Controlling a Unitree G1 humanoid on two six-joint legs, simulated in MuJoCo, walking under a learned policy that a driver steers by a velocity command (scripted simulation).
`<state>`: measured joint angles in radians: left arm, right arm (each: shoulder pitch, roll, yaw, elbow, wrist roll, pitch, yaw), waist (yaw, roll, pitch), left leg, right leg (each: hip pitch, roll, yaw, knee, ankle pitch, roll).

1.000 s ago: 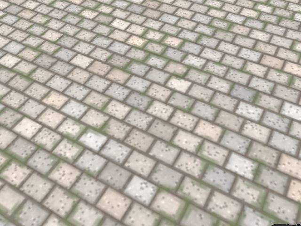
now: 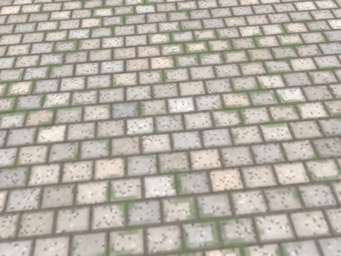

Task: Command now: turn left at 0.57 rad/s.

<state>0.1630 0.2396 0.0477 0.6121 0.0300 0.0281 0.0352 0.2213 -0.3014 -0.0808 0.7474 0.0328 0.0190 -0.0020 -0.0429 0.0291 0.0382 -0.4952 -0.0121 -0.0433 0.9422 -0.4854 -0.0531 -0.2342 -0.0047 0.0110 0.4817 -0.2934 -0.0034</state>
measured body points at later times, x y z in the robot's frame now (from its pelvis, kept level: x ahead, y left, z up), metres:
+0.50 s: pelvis +0.01 +0.06 +0.00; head +0.03 +0.09 +0.45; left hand +0.05 +0.37 -0.12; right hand +0.26 -0.13 -0.08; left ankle -0.01 +0.14 -0.74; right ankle +0.05 -0.09 -0.68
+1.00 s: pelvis +0.11 -0.01 +0.00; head +0.13 -0.04 +0.45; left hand +0.17 +0.27 -0.10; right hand +0.26 -0.30 -0.10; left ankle +0.09 +0.14 -0.65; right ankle +0.01 -0.08 -0.74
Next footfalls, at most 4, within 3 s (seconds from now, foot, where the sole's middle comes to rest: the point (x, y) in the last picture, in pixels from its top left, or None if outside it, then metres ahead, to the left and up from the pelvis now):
0.26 left None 0.03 0.15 -0.77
0.86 right None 0.05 -0.09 -0.77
1.32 left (173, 225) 0.56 0.02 -0.77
1.74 right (199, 140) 0.97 -0.12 -0.77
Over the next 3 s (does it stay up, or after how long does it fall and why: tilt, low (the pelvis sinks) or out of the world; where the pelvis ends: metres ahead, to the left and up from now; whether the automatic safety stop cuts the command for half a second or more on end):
stays up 1.62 0.48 -0.02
